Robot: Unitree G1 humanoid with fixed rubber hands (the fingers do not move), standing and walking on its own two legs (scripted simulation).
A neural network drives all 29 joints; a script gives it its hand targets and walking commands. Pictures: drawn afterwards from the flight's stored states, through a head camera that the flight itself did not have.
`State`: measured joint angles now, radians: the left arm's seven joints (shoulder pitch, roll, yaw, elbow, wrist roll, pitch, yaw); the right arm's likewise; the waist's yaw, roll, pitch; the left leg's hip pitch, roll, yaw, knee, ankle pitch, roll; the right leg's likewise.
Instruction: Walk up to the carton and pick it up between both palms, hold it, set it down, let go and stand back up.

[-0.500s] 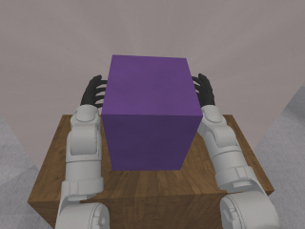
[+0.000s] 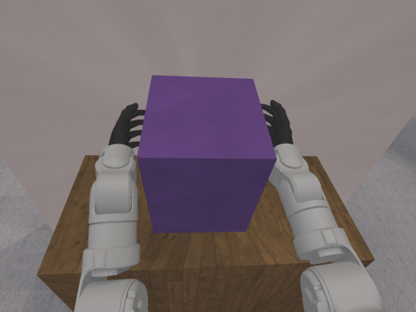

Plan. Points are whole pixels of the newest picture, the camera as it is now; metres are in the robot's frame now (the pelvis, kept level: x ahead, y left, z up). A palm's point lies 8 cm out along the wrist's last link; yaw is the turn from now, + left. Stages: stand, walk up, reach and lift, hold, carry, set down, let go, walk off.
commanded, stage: hold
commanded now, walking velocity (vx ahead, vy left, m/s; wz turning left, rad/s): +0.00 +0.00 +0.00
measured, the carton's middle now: (201, 158) +0.38 +0.01 +0.11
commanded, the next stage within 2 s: none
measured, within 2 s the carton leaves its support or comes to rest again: neither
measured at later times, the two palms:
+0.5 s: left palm (123, 146) +0.35 +0.15 +0.17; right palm (282, 143) +0.36 -0.14 +0.18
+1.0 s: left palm (122, 146) +0.35 +0.16 +0.17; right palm (279, 142) +0.36 -0.13 +0.18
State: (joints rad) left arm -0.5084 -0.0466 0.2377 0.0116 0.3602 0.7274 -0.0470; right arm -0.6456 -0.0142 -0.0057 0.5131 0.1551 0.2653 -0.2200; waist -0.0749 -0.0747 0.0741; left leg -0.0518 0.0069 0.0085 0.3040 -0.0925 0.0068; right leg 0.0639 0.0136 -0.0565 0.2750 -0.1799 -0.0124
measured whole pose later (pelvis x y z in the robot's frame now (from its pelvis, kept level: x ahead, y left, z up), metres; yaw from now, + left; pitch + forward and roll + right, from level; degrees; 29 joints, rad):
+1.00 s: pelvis +0.00 +0.00 +0.00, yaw +0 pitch -9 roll -1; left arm -0.52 -0.05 0.24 0.02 0.36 0.73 -0.05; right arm -0.66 -0.01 -0.02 0.53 0.14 0.25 -0.21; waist -0.07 -0.08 0.08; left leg -0.05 0.01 0.01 0.30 -0.09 0.01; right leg 0.06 0.01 -0.06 0.28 -0.18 -0.01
